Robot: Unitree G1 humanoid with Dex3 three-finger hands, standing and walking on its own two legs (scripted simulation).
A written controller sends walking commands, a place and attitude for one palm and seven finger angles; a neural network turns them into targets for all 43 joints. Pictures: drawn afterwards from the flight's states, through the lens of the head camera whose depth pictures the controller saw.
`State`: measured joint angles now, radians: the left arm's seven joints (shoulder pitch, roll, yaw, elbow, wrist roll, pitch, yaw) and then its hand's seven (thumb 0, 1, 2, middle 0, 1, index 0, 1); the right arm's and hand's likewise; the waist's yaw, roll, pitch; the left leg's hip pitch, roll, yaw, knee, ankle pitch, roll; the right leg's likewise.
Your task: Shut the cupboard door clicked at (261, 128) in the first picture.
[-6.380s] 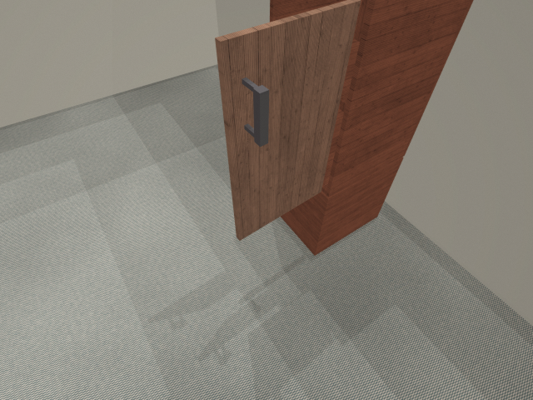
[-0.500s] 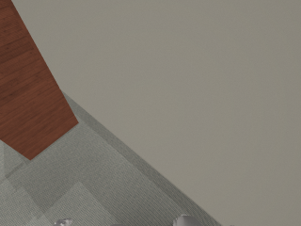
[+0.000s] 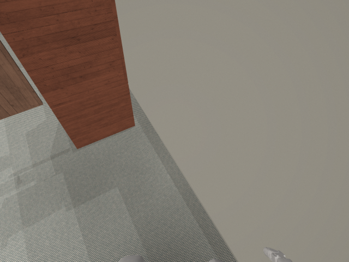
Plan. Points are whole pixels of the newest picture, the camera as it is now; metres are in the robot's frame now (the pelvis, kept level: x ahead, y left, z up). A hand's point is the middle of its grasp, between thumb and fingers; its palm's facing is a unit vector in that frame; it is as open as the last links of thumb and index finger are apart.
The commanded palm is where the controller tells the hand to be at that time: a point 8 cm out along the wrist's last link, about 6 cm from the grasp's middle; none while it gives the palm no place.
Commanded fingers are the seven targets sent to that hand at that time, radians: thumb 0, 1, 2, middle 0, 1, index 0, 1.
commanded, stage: turn to face it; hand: left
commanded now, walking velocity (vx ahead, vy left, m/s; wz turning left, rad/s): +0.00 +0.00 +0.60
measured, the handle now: out of the picture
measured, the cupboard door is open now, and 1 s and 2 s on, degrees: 93 93 93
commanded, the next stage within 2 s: take the last steps up to it in 0.94 s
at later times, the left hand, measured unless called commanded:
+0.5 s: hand out of the picture +0.07 +0.17 -0.14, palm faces +0.28 -0.93 -0.25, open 7.4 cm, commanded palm none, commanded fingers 0.00 0.90 0.90 -0.20 -0.30 -0.20 -0.30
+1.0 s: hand out of the picture +0.01 +0.18 -0.15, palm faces +0.49 -0.83 -0.26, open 7.4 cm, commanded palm none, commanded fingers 0.00 0.90 0.90 -0.20 -0.30 -0.20 -0.30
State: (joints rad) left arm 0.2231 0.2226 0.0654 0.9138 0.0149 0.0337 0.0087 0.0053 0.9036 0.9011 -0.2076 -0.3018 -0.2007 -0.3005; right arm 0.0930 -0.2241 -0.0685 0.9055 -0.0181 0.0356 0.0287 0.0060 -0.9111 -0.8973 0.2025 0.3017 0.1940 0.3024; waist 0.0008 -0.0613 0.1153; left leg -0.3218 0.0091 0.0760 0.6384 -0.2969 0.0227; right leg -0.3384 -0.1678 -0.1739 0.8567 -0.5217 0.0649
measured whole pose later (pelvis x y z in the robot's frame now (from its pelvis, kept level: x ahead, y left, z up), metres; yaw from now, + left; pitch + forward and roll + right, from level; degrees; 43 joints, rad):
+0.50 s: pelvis +0.03 -0.04 +0.02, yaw +18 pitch +0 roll +2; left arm 0.18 0.18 0.04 0.89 0.02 0.01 0.02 0.00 0.91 0.90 -0.21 -0.30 -0.20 -0.30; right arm 0.14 -0.24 -0.09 0.95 -0.01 0.08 0.03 0.01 -0.91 -0.90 0.20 0.30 0.19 0.30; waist -0.04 0.00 0.10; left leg -0.47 0.02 0.03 1.07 -0.45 -0.06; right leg -0.21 -0.12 -0.18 0.53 -0.31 0.01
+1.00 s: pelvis +0.05 -0.03 +0.01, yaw +28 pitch +0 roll +0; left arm 0.19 0.21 0.06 0.96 0.01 0.03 0.01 0.01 0.91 0.90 -0.20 -0.30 -0.19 -0.30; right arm 0.16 -0.18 -0.04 0.98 -0.03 0.03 -0.01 0.00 -0.91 -0.90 0.21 0.30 0.20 0.30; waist 0.00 0.02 0.07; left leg -0.26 0.00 0.02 0.51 -0.26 0.01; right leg -0.31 -0.05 -0.06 0.69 -0.37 0.06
